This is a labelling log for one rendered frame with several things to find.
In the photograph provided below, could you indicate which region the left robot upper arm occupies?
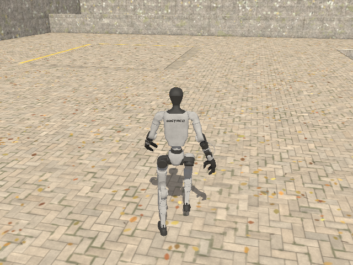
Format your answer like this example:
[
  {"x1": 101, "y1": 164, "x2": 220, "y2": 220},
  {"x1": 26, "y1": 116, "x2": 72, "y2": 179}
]
[{"x1": 148, "y1": 111, "x2": 165, "y2": 140}]

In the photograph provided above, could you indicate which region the left robot hand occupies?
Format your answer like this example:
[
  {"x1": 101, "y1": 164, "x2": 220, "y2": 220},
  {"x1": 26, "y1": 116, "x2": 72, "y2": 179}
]
[{"x1": 145, "y1": 142, "x2": 157, "y2": 151}]

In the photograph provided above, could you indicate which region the robot right forearm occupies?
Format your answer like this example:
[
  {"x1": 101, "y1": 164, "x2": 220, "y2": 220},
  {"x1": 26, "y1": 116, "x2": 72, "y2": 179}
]
[{"x1": 200, "y1": 133, "x2": 213, "y2": 161}]

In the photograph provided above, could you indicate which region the right robot hand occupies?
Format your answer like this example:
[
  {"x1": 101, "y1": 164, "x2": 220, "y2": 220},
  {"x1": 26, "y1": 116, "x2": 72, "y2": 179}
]
[{"x1": 204, "y1": 158, "x2": 216, "y2": 175}]

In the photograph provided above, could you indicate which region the robot left forearm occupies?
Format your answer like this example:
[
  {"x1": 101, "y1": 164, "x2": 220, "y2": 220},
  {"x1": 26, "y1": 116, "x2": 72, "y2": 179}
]
[{"x1": 145, "y1": 131, "x2": 153, "y2": 145}]

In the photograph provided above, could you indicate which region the humanoid robot head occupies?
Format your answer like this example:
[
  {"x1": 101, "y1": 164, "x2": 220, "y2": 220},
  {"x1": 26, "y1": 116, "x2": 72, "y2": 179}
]
[{"x1": 167, "y1": 87, "x2": 186, "y2": 114}]

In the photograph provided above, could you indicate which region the right robot upper arm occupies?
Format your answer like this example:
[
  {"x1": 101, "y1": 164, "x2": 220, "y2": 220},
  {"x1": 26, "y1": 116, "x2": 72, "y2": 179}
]
[{"x1": 188, "y1": 111, "x2": 204, "y2": 142}]

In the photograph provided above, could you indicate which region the robot torso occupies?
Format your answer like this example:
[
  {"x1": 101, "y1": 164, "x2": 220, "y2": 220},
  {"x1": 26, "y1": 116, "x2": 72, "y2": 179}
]
[{"x1": 163, "y1": 109, "x2": 189, "y2": 166}]

